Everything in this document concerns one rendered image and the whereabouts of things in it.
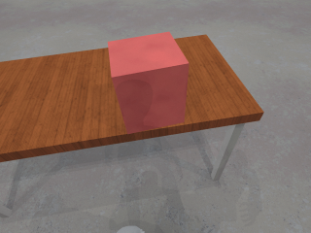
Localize table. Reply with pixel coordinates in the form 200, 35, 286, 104
0, 34, 264, 218

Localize carton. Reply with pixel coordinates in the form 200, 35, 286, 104
107, 31, 190, 134

